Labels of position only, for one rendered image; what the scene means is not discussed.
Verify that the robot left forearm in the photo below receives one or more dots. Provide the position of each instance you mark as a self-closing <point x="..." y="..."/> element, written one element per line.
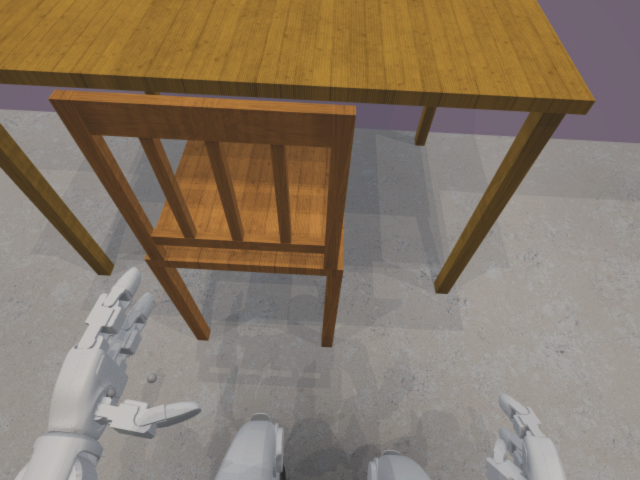
<point x="63" y="456"/>

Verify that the right robot hand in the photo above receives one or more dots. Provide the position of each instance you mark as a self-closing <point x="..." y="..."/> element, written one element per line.
<point x="535" y="458"/>

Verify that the chair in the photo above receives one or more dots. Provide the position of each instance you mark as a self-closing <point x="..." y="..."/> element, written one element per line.
<point x="261" y="185"/>

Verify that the table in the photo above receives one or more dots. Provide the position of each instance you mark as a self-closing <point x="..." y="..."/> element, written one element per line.
<point x="474" y="54"/>

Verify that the robot thigh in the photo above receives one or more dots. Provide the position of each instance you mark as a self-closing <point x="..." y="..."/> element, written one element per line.
<point x="395" y="467"/>
<point x="256" y="453"/>

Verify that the robot left thigh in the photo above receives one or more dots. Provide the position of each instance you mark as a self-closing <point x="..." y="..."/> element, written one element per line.
<point x="256" y="453"/>

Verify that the left robot hand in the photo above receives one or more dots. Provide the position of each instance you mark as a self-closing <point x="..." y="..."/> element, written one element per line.
<point x="97" y="363"/>

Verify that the robot right thigh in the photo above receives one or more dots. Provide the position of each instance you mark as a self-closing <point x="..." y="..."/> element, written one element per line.
<point x="395" y="467"/>

